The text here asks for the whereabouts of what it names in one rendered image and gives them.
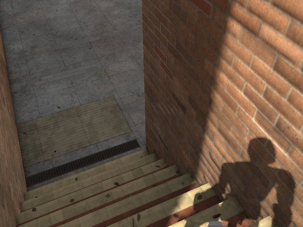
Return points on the stairs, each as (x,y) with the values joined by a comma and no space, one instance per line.
(136,190)

